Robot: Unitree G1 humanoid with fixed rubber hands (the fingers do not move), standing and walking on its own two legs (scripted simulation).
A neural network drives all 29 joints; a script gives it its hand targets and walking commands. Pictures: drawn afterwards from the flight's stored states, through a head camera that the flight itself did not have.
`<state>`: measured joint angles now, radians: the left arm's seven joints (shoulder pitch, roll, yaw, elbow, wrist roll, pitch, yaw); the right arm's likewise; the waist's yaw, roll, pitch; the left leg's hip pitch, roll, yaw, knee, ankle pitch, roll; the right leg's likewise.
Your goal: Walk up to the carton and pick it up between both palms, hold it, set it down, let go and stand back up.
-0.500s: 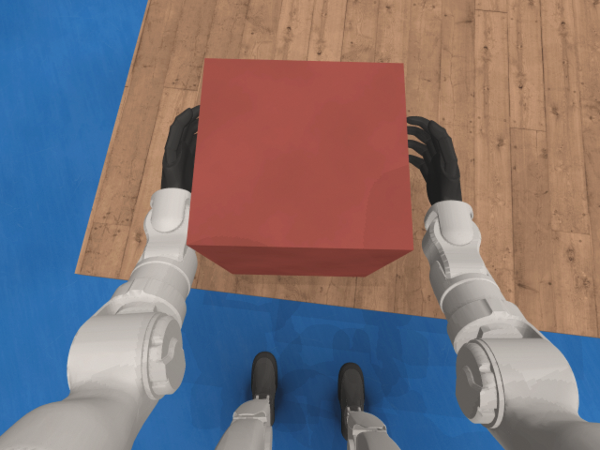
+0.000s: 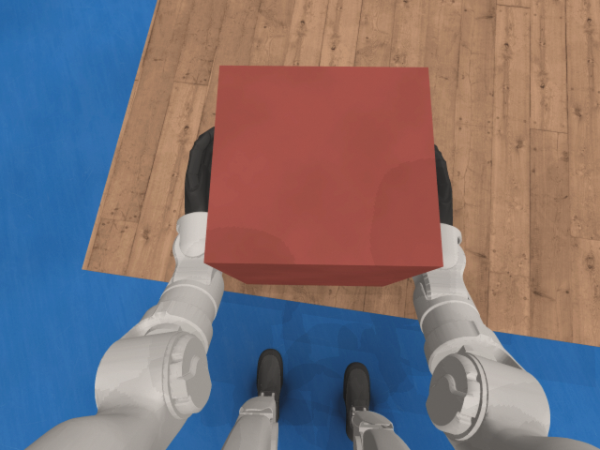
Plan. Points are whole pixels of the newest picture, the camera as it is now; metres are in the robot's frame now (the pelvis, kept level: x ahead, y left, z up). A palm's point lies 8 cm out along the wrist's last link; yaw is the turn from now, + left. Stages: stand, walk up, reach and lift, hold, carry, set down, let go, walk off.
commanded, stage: reach and lift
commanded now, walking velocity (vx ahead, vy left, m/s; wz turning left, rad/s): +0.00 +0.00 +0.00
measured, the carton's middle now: (318, 198) +0.42 +0.01 -0.07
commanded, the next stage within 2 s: none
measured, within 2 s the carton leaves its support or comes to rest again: leaves its support in 1.72 s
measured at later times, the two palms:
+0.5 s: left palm (209, 199) +0.42 +0.15 -0.08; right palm (441, 216) +0.41 -0.15 -0.08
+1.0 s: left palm (209, 201) +0.42 +0.15 -0.08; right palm (441, 218) +0.40 -0.15 -0.08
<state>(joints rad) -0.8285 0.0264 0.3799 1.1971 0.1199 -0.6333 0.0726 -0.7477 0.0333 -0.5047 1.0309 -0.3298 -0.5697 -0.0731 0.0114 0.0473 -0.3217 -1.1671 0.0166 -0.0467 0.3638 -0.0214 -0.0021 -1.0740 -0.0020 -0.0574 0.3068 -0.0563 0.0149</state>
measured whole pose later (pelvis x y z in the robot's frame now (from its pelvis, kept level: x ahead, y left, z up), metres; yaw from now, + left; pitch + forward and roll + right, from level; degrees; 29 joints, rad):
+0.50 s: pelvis +0.00 +0.00 +0.00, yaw -1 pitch +46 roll -2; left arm -0.86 0.06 0.39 1.34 0.14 -0.69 0.08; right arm -0.75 0.03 -0.53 1.12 -0.34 -0.60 -0.09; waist 0.00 0.03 -0.33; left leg -1.17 0.02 -0.03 0.41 -0.05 0.00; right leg -1.09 0.00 -0.03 0.38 -0.09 0.01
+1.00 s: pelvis -0.02 -0.01 -0.02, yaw -2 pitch +46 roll -3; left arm -0.94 0.11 0.30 1.50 0.03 -0.72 0.08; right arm -0.83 0.00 -0.48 1.27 -0.27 -0.61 -0.11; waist 0.00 0.01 -0.38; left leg -1.30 0.03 -0.03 0.65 -0.15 -0.01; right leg -1.23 0.02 -0.02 0.63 -0.19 0.01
